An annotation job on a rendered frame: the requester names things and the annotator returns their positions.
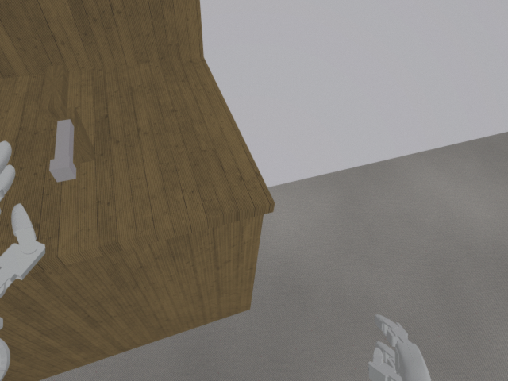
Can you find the counter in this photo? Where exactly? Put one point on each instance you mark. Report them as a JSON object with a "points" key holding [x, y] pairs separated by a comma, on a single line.
{"points": [[160, 231]]}

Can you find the right robot hand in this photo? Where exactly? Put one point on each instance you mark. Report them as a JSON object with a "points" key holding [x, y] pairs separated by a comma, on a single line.
{"points": [[406, 363]]}

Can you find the tap lever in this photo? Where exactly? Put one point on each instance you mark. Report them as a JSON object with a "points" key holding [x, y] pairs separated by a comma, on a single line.
{"points": [[62, 167]]}

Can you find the left robot hand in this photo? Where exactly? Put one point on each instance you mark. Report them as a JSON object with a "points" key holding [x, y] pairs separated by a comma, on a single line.
{"points": [[19, 259]]}

